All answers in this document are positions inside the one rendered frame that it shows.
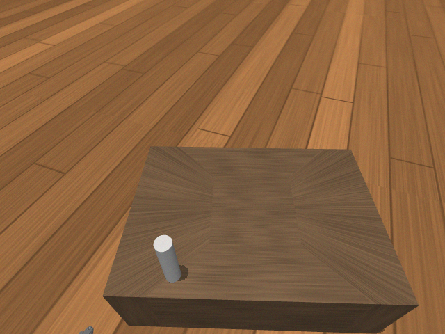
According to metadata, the can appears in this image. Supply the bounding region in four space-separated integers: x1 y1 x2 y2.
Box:
154 235 181 283

